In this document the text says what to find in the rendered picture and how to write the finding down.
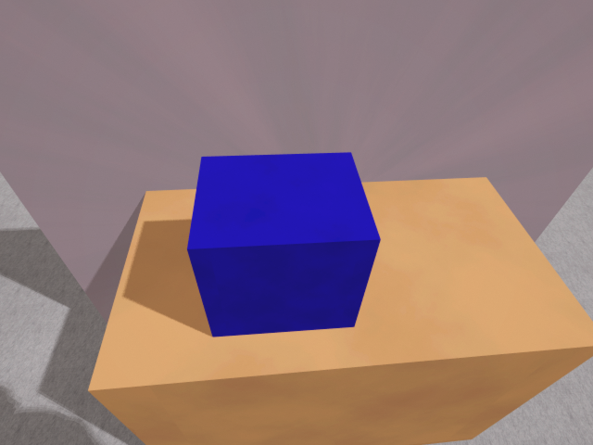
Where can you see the carton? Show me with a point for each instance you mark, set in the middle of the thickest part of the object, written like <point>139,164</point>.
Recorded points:
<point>281,243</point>

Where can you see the pedestal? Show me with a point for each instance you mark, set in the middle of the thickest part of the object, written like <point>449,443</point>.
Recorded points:
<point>463,320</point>

